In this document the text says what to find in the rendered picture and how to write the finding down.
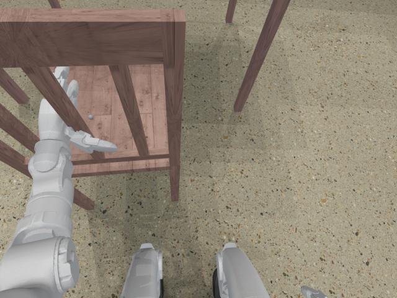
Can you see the right robot thigh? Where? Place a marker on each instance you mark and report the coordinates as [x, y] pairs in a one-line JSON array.
[[243, 281]]

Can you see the robot left hand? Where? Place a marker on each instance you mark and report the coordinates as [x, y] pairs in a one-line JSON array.
[[51, 126]]

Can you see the robot right shin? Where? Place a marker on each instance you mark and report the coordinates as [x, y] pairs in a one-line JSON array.
[[223, 288]]

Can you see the robot left forearm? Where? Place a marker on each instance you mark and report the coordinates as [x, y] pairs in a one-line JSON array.
[[49, 207]]

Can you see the left robot upper arm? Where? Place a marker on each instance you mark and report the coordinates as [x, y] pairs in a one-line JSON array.
[[41, 269]]

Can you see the robot right hand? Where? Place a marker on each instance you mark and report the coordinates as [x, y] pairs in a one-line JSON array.
[[309, 292]]

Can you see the chair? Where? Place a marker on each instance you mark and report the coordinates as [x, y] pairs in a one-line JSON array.
[[129, 64]]

